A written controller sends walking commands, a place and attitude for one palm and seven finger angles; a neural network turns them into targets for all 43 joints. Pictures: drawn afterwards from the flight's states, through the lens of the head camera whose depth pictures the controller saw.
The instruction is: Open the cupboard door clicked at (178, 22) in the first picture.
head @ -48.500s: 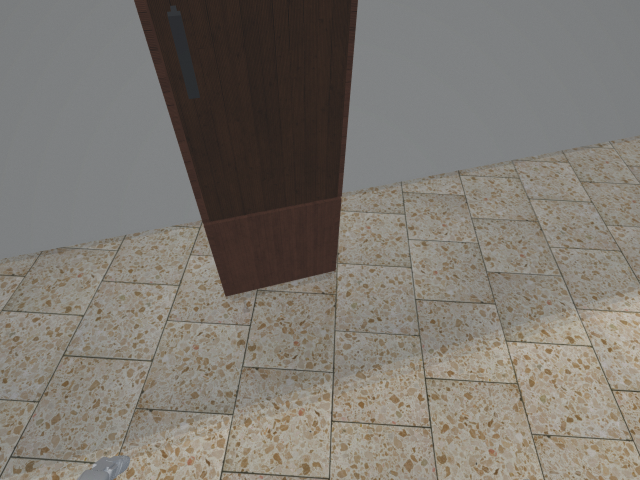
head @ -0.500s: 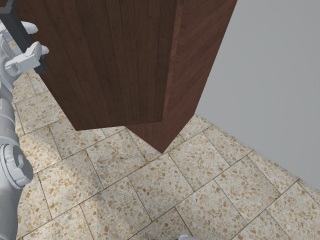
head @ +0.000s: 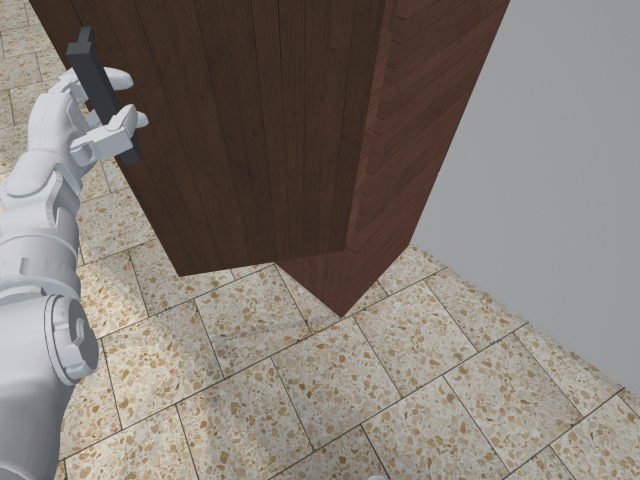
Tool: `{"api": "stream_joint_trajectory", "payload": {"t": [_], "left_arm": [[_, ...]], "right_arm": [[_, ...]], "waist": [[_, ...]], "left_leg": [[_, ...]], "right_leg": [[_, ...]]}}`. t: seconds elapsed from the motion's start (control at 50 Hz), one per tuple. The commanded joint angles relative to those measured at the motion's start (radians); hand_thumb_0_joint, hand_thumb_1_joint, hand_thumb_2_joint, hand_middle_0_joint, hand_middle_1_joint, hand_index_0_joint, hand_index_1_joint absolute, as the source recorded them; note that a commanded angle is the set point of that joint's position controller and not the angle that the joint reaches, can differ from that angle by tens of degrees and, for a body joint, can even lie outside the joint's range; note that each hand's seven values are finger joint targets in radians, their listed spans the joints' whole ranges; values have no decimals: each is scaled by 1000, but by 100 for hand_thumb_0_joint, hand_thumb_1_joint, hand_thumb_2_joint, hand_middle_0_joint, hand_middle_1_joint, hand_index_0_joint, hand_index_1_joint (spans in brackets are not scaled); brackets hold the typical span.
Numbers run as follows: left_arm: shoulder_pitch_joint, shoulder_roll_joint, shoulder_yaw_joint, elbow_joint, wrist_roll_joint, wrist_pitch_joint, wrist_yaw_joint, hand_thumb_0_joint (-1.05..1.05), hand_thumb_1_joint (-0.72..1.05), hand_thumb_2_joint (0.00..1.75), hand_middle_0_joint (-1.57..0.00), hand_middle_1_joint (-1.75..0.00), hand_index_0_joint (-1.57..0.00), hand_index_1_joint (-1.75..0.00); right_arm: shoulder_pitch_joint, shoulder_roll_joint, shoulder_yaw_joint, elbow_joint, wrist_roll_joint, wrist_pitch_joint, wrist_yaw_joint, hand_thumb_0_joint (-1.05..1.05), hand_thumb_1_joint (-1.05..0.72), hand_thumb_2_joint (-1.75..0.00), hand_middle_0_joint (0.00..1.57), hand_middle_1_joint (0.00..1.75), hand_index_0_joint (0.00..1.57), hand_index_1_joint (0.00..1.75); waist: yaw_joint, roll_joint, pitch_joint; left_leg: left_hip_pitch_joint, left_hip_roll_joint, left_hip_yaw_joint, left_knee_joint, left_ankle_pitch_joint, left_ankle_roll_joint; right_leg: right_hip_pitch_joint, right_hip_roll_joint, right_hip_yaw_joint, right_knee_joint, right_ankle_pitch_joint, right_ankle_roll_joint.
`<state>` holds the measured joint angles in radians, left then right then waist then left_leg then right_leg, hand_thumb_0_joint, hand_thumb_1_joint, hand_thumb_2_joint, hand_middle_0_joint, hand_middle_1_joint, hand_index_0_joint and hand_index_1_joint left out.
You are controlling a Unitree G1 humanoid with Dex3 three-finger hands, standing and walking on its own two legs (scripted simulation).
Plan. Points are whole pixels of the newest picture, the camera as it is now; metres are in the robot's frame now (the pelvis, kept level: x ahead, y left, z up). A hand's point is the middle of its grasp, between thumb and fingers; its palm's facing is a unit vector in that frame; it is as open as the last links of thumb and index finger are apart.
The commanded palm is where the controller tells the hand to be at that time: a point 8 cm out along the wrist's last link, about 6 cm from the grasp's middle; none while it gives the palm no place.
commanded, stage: pull the door open along its arc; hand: left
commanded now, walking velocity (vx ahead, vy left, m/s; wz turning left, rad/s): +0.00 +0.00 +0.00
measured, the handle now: (110, 99) +0.55 +0.23 +0.16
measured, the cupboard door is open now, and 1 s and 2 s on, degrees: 54 88 90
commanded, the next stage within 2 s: open thumb and fingers to let go in 1.10 s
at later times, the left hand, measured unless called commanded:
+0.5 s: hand (139, 164) +0.44 +0.18 +0.16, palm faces +0.23 -0.97 +0.03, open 6.1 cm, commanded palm +0.37 +0.23 +0.16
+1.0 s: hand (219, 245) +0.33 +0.08 +0.16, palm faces +0.35 -0.94 +0.04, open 6.2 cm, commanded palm +0.27 +0.12 +0.16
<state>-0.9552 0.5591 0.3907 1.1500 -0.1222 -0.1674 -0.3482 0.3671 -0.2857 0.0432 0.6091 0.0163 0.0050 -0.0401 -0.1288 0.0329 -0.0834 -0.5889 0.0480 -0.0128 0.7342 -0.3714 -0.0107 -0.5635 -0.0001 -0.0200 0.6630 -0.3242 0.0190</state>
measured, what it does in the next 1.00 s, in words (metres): stands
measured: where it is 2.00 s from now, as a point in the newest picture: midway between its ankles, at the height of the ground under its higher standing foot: outside the picture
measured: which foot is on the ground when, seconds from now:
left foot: down 0.00-1.00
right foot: down 0.00-1.00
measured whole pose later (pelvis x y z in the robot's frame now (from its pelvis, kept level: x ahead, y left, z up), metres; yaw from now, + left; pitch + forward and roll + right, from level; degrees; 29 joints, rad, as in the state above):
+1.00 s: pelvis +0.03 -0.02 +0.02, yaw +2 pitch -1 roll +0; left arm -0.02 -0.09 -0.09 -0.17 -0.02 0.27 0.39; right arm 0.13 -0.19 0.03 0.60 -0.03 0.05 -0.03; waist 0.04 0.06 -0.06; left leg -0.17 0.04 -0.03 0.51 -0.33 -0.04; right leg -0.16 0.00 -0.04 0.50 -0.32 -0.01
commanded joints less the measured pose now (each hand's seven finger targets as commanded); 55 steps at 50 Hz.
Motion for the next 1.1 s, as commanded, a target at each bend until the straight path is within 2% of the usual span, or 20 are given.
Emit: {"api": "stream_joint_trajectory", "payload": {"t": [0.0,0.02,0.04,0.06,0.12,0.14,0.16,0.18,0.24,0.28,0.32,0.36,0.38,0.42,0.5,0.62,0.72,0.94,0.98,1.08], "left_arm": [[-497,283,25,-199,-21,-89,-18,0,90,90,-40,-135,-40,-135],[-475,292,38,-202,-19,-90,-18,0,90,90,-40,-135,-40,-135],[-477,293,158,-233,-64,-80,95,0,90,90,-40,-135,-40,-135],[-427,233,-11,-220,-10,-81,34,0,90,90,-40,-135,-40,-135],[-367,276,43,-275,-24,-91,-9,0,90,90,-40,-135,-40,-135],[-367,273,157,-325,-70,-78,94,0,90,90,-40,-135,-40,-135],[-308,201,85,-319,-57,-58,127,0,90,90,-40,-135,-40,-135],[-262,175,98,-338,-74,-50,162,0,90,90,-40,-135,-40,-135],[-163,174,105,-462,-37,-25,221,0,90,90,-40,-135,-40,-135],[-96,132,107,-573,-32,-7,293,0,90,90,-40,-135,-40,-135],[22,67,57,-640,-14,22,309,0,90,90,-40,-135,-40,-135],[96,21,63,-770,-27,50,361,0,90,90,-40,-135,-40,-135],[152,-7,38,-807,-26,60,372,0,90,90,-40,-135,-40,-135],[232,-69,32,-915,-39,92,421,0,90,90,-40,-135,-40,-135],[320,-169,7,-1038,-33,162,542,0,90,90,-40,-135,-40,-135],[380,-355,-141,-1216,35,257,711,0,90,90,-40,-135,-40,-135],[434,-466,-294,-1348,95,308,730,0,90,90,-40,-135,-40,-135],[724,-649,-518,-1628,119,363,739,0,90,90,-40,-135,-40,-135],[717,-631,-518,-1629,135,370,757,0,90,90,-40,-135,-40,-135],[596,-624,-511,-1566,167,377,814,0,90,90,-40,-135,-40,-135]], "right_arm": [[135,-165,-64,-50,-2,-27,-24,0,-90,-90,20,30,20,30],[140,-167,-66,-52,-3,-27,-24,0,-90,-90,20,30,20,30],[124,-141,-63,-57,-8,-31,-23,0,-90,-90,20,30,20,30],[136,-165,-69,-57,-4,-34,-15,0,-90,-90,20,30,20,30],[139,-167,-74,-63,-1,-29,-17,0,-90,-90,20,30,20,30],[123,-142,-72,-71,-7,-29,-16,0,-90,-90,20,30,20,30],[114,-143,-74,-77,-4,-33,-9,0,-90,-90,20,30,20,30],[112,-139,-77,-80,-2,-37,-4,0,-90,-90,20,30,20,30],[106,-138,-87,-88,-1,-36,8,0,-90,-90,20,30,20,30],[83,-124,-92,-97,-2,-41,16,0,-90,-90,20,30,20,30],[68,-118,-96,-102,3,-46,23,0,-90,-90,20,30,20,30],[29,-104,-97,-113,7,-52,28,0,-90,-90,20,30,20,30],[15,-104,-97,-117,8,-54,27,0,-90,-90,20,30,20,30],[-29,-87,-93,-124,12,-61,30,0,-90,-90,20,30,20,30],[-115,-66,-86,-117,11,-66,19,0,-90,-90,20,30,20,30],[-220,-35,-71,-114,-15,-56,6,0,-90,-90,20,30,20,30],[-273,-12,-62,-127,-33,-32,-9,0,-90,-90,20,30,20,30],[-365,32,-48,-160,-50,2,7,0,-90,-90,20,30,20,30],[-369,31,-46,-152,-55,6,9,0,-90,-90,20,30,20,30],[-394,44,-38,-124,-65,15,-4,0,-90,-90,20,30,20,30]], "waist": [[-24,67,-371],[-15,66,-393],[48,59,-381],[-25,96,-404],[15,72,-440],[77,58,-435],[51,51,-404],[65,21,-374],[84,50,-395],[107,34,-409],[104,50,-395],[133,39,-394],[126,15,-385],[146,14,-354],[155,-28,-254],[156,-55,-216],[153,-69,-228],[174,-66,-173],[169,-109,-147],[164,-117,-99]], "left_leg": [[225,-33,-4,-60,338,36],[232,-32,-6,-62,344,35],[186,-39,-8,-66,343,30],[255,-30,3,-73,345,28],[255,-29,3,-69,381,32],[218,-35,1,-76,380,29],[223,-32,10,-89,358,27],[205,-31,5,-96,352,27],[221,-30,20,-107,393,27],[228,-32,24,-113,428,28],[260,-25,37,-123,455,25],[273,-25,45,-137,473,21],[281,-23,47,-142,482,25],[288,-24,54,-161,477,20],[289,-25,59,-201,413,15],[355,-29,59,-222,419,9],[433,-35,63,-225,451,17],[499,-42,46,-223,505,13],[493,-42,40,-220,492,15],[481,-49,31,-223,423,17]], "right_leg": [[145,35,-10,-37,382,-32],[153,36,-12,-33,383,-32],[167,38,-22,-45,363,-28],[160,38,-15,-34,378,-29],[195,38,-13,-34,410,-35],[214,42,-26,-44,393,-32],[209,46,-27,-51,378,-29],[213,49,-35,-59,363,-30],[249,46,-30,-59,399,-31],[292,47,-34,-65,422,-32],[301,46,-33,-70,447,-31],[340,45,-37,-81,468,-32],[358,45,-36,-86,483,-32],[383,42,-41,-99,495,-31],[396,34,-42,-132,456,-29],[414,12,-39,-158,441,-30],[452,-4,-31,-173,492,-32],[496,-14,-41,-186,577,-38],[488,-15,-38,-197,573,-35],[452,-21,-24,-225,466,-38]]}}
